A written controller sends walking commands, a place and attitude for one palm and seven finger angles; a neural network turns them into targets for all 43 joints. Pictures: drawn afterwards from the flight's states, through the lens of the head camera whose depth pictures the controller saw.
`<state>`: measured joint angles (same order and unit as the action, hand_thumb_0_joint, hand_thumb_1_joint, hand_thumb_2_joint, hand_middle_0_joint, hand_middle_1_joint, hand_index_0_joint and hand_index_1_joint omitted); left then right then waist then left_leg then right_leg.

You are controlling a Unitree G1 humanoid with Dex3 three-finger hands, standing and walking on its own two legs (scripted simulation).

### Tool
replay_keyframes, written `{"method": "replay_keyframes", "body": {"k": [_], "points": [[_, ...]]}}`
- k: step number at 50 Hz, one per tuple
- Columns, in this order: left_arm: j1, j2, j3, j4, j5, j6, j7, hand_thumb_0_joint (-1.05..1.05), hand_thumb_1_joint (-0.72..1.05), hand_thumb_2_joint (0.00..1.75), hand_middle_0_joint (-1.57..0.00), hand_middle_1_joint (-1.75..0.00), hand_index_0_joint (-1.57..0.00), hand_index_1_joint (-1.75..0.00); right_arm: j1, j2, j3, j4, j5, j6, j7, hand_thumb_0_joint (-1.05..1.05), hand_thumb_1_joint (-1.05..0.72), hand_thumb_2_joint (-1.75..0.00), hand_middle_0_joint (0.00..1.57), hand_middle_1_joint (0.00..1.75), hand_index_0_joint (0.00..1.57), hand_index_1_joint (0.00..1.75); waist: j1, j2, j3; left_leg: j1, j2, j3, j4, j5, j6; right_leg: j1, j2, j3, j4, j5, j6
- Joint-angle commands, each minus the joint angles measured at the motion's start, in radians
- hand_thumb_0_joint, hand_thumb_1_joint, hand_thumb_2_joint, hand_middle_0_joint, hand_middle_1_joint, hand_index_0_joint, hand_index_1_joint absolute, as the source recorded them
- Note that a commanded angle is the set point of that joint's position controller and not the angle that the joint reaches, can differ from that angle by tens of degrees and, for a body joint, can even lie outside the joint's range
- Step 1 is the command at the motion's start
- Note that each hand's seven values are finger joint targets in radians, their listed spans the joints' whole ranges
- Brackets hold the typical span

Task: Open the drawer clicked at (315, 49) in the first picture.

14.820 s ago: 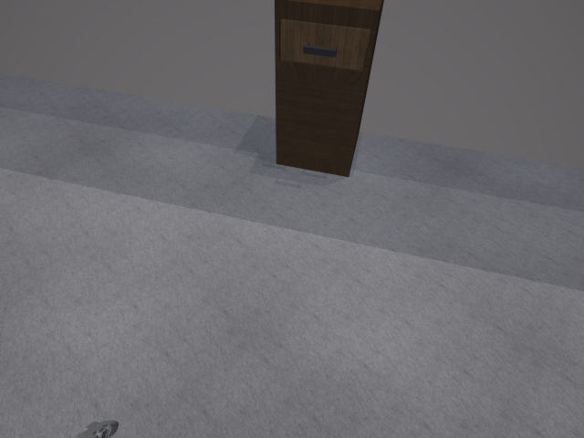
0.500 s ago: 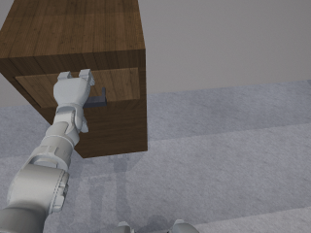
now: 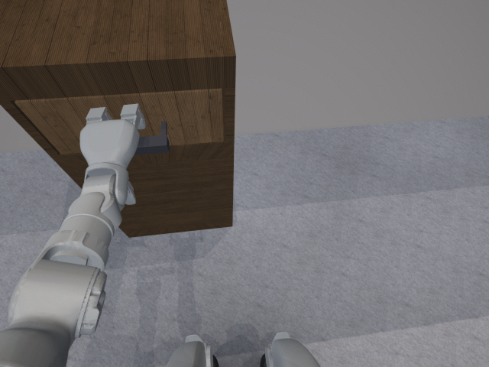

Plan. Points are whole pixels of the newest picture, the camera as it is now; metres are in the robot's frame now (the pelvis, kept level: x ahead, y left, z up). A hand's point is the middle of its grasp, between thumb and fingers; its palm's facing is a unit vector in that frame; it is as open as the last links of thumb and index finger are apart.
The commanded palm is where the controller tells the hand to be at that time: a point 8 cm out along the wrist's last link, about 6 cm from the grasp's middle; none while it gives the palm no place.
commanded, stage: lower the fingers behind the handle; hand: left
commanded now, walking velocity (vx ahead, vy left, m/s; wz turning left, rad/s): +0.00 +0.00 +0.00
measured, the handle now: (133, 137) +0.55 +0.19 -0.04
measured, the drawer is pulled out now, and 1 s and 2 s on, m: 0.00 0.00 0.00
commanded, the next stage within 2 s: close the thumb around the handle in 1.14 s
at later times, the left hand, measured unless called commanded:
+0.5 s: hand (134, 166) +0.48 +0.18 -0.04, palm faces -0.04 -0.03 -1.00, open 14.0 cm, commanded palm +0.47 +0.17 +0.01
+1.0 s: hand (134, 169) +0.48 +0.19 -0.05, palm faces -0.06 -0.04 -1.00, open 13.8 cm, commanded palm +0.47 +0.18 -0.01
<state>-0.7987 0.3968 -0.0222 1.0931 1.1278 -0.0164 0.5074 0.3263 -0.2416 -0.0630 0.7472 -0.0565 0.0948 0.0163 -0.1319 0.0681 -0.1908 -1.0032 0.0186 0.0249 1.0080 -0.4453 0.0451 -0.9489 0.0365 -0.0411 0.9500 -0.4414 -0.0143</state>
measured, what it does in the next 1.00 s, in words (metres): stands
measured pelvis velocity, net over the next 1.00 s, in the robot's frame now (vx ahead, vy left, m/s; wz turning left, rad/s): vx -0.01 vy -0.02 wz -0.01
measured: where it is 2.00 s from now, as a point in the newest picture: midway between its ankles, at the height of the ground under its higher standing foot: outside the picture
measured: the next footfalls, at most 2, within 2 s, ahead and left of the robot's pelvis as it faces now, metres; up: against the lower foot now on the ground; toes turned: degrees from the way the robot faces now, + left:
none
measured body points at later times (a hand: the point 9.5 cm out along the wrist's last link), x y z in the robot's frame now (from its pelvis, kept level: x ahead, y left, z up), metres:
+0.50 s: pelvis -0.01 -0.01 -0.02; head +0.13 -0.01 +0.41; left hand +0.48 +0.18 +0.01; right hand -0.01 -0.28 -0.15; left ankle +0.01 +0.09 -0.67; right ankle -0.01 -0.12 -0.67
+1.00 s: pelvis -0.01 -0.02 -0.03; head +0.14 -0.02 +0.40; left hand +0.48 +0.19 +0.00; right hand +0.00 -0.28 -0.16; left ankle +0.00 +0.09 -0.67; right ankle -0.01 -0.12 -0.67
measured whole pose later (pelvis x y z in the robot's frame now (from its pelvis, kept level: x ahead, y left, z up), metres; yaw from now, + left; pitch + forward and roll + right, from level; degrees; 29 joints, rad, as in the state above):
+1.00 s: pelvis -0.01 -0.02 -0.03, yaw -1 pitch +29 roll -2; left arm -0.81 0.45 0.00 1.10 1.11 -0.02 0.46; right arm 0.32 -0.24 -0.03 0.73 -0.05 0.07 0.00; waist -0.15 0.08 -0.20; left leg -1.16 0.04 0.02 1.15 -0.49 0.03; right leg -1.12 0.05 -0.05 1.10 -0.49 -0.04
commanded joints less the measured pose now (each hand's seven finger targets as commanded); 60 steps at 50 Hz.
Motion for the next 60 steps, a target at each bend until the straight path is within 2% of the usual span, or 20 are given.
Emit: {"method": "replay_keyframes", "body": {"k": [1,3,7,11,14,18,21,22,27,32,34,37,43,46,47,51,52,53,56,60], "points": [[-0.456,0.163,-0.003,-0.153,-0.008,0.095,0.036,0.00,-0.50,0.30,-0.30,-1.20,-0.30,-1.20,0.158,-0.161,-0.049,-0.046,0.002,-0.001,-0.005,0.00,-0.90,-0.90,0.20,0.30,0.20,0.30,-0.033,0.060,-0.487,0.494,-0.008,-0.070,-0.087,0.520,-0.025,0.133,0.038,-0.014,-0.102,0.367,-0.021],[-0.478,0.147,-0.027,-0.143,-0.022,0.112,0.008,0.00,-0.50,0.30,-0.30,-1.20,-0.30,-1.20,0.160,-0.162,-0.048,-0.045,0.006,0.001,-0.011,0.00,-0.90,-0.90,0.20,0.30,0.20,0.30,-0.052,0.036,-0.464,0.491,-0.009,-0.068,-0.095,0.476,-0.017,0.139,0.039,-0.009,-0.124,0.346,-0.017],[-0.476,0.215,-0.001,-0.115,-0.045,0.076,-0.050,0.00,-0.50,0.30,-0.30,-1.20,-0.30,-1.20,0.159,-0.166,-0.031,-0.042,0.011,-0.009,-0.035,0.00,-0.90,-0.90,0.20,0.30,0.20,0.30,-0.056,-0.002,-0.421,0.416,-0.019,-0.061,-0.097,0.375,0.001,0.156,0.032,0.006,-0.130,0.305,-0.014],[-0.420,0.166,-0.032,-0.072,-0.028,0.027,-0.078,0.00,-0.50,0.30,-0.30,-1.20,-0.30,-1.20,0.162,-0.158,-0.026,-0.043,0.009,-0.027,-0.039,0.00,-0.90,-0.90,0.20,0.30,0.20,0.30,-0.050,0.029,-0.356,0.383,-0.014,-0.066,-0.081,0.356,-0.003,0.074,0.032,-0.003,-0.106,0.262,-0.022],[-0.391,0.209,0.014,-0.084,-0.024,-0.011,-0.073,0.00,-0.50,0.30,-0.30,-1.20,-0.30,-1.20,0.166,-0.157,-0.026,-0.048,0.001,-0.031,-0.037,0.00,-0.90,-0.90,0.20,0.30,0.20,0.30,-0.032,0.023,-0.399,0.346,-0.016,-0.064,-0.049,0.388,-0.002,0.086,0.032,0.004,-0.069,0.302,-0.025],[-0.365,0.215,0.033,-0.125,-0.008,-0.031,-0.031,0.00,-0.50,0.30,-0.30,-1.20,-0.30,-1.20,0.165,-0.153,-0.030,-0.060,-0.004,-0.035,-0.028,0.00,-0.90,-0.90,0.20,0.30,0.20,0.30,-0.014,0.047,-0.449,0.315,-0.018,-0.053,-0.016,0.404,-0.004,0.090,0.032,0.008,-0.034,0.332,-0.026],[-0.386,0.246,0.058,-0.121,0.004,-0.009,0.013,0.00,-0.50,0.30,-0.30,-1.20,-0.30,-1.20,0.165,-0.161,-0.032,-0.051,-0.006,-0.033,-0.023,0.00,-0.90,-0.90,0.20,0.30,0.20,0.30,-0.023,0.028,-0.449,0.280,-0.015,-0.055,0.005,0.391,-0.004,0.070,0.031,0.006,-0.018,0.325,-0.023],[-0.416,0.225,0.038,-0.126,0.008,0.001,0.026,0.00,-0.50,0.30,-0.30,-1.20,-0.30,-1.20,0.164,-0.159,-0.035,-0.050,-0.006,-0.034,-0.022,0.00,-0.90,-0.90,0.20,0.30,0.20,0.30,-0.037,0.030,-0.454,0.280,-0.016,-0.055,0.010,0.386,-0.003,0.062,0.031,0.008,-0.018,0.322,-0.021],[-0.474,0.229,0.037,-0.142,-0.004,0.052,0.044,0.00,-0.50,0.30,-0.30,-1.20,-0.30,-1.20,0.173,-0.164,-0.040,-0.036,-0.006,-0.033,-0.015,0.00,-0.90,-0.90,0.20,0.30,0.20,0.30,-0.045,0.065,-0.540,0.331,-0.015,-0.061,0.023,0.416,-0.008,0.066,0.031,0.005,-0.009,0.337,-0.019],[-0.452,0.217,0.019,-0.108,-0.019,0.073,0.008,0.00,-0.50,0.30,-0.30,-1.20,-0.30,-1.20,0.168,-0.162,-0.031,-0.029,-0.002,-0.030,-0.019,0.00,-0.90,-0.90,0.20,0.30,0.20,0.30,-0.051,0.063,-0.522,0.314,-0.017,-0.055,0.028,0.401,-0.003,0.070,0.032,0.007,-0.013,0.343,-0.017],[-0.441,0.227,0.026,-0.079,-0.024,0.071,-0.008,0.00,-0.50,0.30,-0.30,-1.20,-0.30,-1.20,0.165,-0.161,-0.025,-0.027,-0.001,-0.032,-0.023,0.00,-0.90,-0.90,0.20,0.30,0.20,0.30,-0.057,0.018,-0.488,0.258,-0.020,-0.047,0.038,0.372,0.005,0.088,0.031,0.015,-0.012,0.352,-0.014],[-0.428,0.264,0.032,-0.066,-0.020,0.054,-0.027,0.00,-0.50,0.30,-0.30,-1.20,-0.30,-1.20,0.160,-0.161,-0.014,-0.036,0.000,-0.038,-0.030,0.00,-0.90,-0.90,0.20,0.30,0.20,0.30,-0.054,0.009,-0.452,0.167,-0.026,-0.030,0.051,0.311,0.012,0.107,0.027,0.027,-0.004,0.346,-0.012],[-0.385,0.282,0.061,-0.139,-0.019,0.006,-0.035,0.00,-0.50,0.30,-0.30,-1.20,-0.30,-1.20,0.164,-0.155,-0.020,-0.052,0.000,-0.046,-0.029,0.00,-0.90,-0.90,0.20,0.30,0.20,0.30,-0.026,0.051,-0.512,0.202,-0.024,-0.031,0.065,0.362,0.008,0.114,0.027,0.027,0.019,0.386,-0.014],[-0.327,0.295,0.082,-0.130,-0.028,0.004,-0.029,0.00,-0.50,0.30,-0.30,-1.20,-0.30,-1.20,0.162,-0.157,-0.020,-0.054,0.002,-0.041,-0.027,0.00,-0.90,-0.90,0.20,0.30,0.20,0.30,-0.016,0.013,-0.506,0.188,-0.025,-0.029,0.067,0.369,0.009,0.136,0.028,0.027,0.019,0.405,-0.012],[-0.352,0.295,0.076,-0.139,-0.025,0.003,-0.024,0.00,-0.50,0.30,-0.30,-1.20,-0.30,-1.20,0.159,-0.158,-0.020,-0.054,0.002,-0.041,-0.028,0.00,-0.90,-0.90,0.20,0.30,0.20,0.30,-0.026,0.019,-0.495,0.179,-0.023,-0.030,0.065,0.352,0.009,0.124,0.027,0.028,0.016,0.391,-0.011],[-0.350,0.287,0.074,-0.142,-0.019,0.012,-0.005,0.00,-0.50,0.30,-0.30,-1.20,-0.30,-1.20,0.160,-0.160,-0.024,-0.047,0.003,-0.039,-0.025,0.00,-0.90,-0.90,0.20,0.30,0.20,0.30,-0.019,0.042,-0.495,0.210,-0.023,-0.037,0.056,0.356,0.003,0.100,0.028,0.018,0.017,0.364,-0.015],[-0.373,0.250,0.044,-0.148,-0.022,0.013,-0.004,0.00,-0.50,0.30,-0.30,-1.20,-0.30,-1.20,0.159,-0.156,-0.025,-0.049,0.005,-0.040,-0.024,0.00,-0.90,-0.90,0.20,0.30,0.20,0.30,-0.033,0.044,-0.489,0.215,-0.023,-0.035,0.056,0.352,0.004,0.089,0.029,0.019,0.010,0.357,-0.014],[-0.372,0.267,0.060,-0.139,-0.024,0.014,-0.002,0.00,-0.50,0.30,-0.30,-1.20,-0.30,-1.20,0.163,-0.159,-0.027,-0.044,0.004,-0.041,-0.024,0.00,-0.90,-0.90,0.20,0.30,0.20,0.30,-0.034,0.018,-0.487,0.209,-0.021,-0.035,0.058,0.348,0.006,0.097,0.029,0.018,0.008,0.358,-0.012],[-0.398,0.297,0.073,-0.145,-0.022,0.022,0.000,0.00,-0.50,0.30,-0.30,-1.20,-0.30,-1.20,0.161,-0.165,-0.024,-0.042,0.003,-0.038,-0.024,0.00,-0.90,-0.90,0.20,0.30,0.20,0.30,-0.031,0.053,-0.508,0.227,-0.020,-0.040,0.056,0.353,0.004,0.083,0.028,0.018,0.013,0.348,-0.013],[-0.405,0.269,0.045,-0.113,-0.019,0.039,-0.006,0.00,-0.50,0.30,-0.30,-1.20,-0.30,-1.20,0.161,-0.166,-0.021,-0.042,0.006,-0.034,-0.025,0.00,-0.90,-0.90,0.20,0.30,0.20,0.30,-0.042,0.048,-0.468,0.231,-0.020,-0.047,0.046,0.353,0.001,0.059,0.030,0.009,0.010,0.327,-0.014]]}}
